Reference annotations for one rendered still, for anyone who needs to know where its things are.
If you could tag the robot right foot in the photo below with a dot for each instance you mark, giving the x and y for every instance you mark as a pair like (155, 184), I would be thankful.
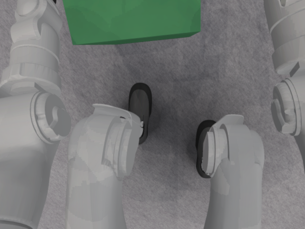
(202, 130)

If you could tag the robot foot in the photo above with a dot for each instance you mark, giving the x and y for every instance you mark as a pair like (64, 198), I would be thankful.
(202, 130)
(140, 103)

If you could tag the robot left forearm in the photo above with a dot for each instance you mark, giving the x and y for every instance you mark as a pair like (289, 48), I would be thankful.
(35, 50)

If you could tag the robot right forearm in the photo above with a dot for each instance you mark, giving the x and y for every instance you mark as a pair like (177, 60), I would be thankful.
(286, 24)

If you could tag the carton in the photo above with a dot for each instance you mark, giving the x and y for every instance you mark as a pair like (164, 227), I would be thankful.
(108, 22)

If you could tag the robot left foot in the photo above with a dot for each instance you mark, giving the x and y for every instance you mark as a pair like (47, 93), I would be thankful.
(140, 103)

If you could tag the robot right upper arm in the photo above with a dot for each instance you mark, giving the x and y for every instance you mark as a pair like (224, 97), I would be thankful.
(288, 109)

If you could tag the robot left upper arm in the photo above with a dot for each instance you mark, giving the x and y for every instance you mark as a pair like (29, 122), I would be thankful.
(31, 128)

